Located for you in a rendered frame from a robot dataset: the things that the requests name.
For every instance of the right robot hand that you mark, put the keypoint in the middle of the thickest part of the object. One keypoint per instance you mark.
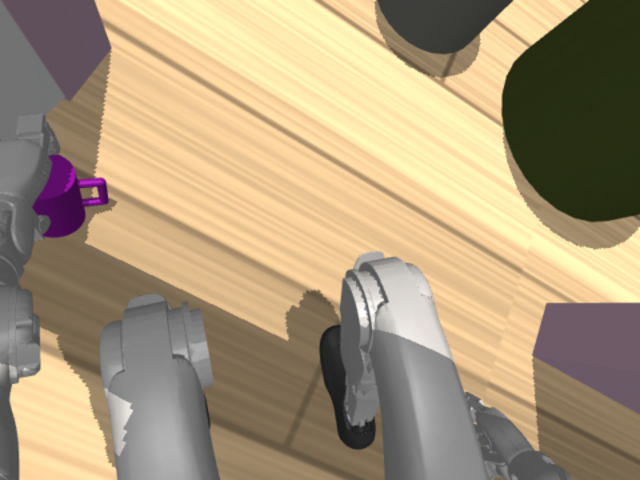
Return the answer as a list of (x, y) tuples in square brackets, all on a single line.
[(500, 439)]

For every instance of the right robot arm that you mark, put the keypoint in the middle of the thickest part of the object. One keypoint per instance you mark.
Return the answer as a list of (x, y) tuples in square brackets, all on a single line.
[(535, 465)]

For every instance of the right robot foot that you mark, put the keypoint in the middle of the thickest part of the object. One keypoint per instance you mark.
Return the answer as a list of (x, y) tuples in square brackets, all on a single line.
[(334, 375)]

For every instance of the left robot hand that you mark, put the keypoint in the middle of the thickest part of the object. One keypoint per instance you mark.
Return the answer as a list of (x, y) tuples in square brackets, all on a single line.
[(25, 166)]

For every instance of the left robot arm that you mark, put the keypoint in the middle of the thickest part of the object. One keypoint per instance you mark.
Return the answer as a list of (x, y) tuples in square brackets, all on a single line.
[(19, 326)]

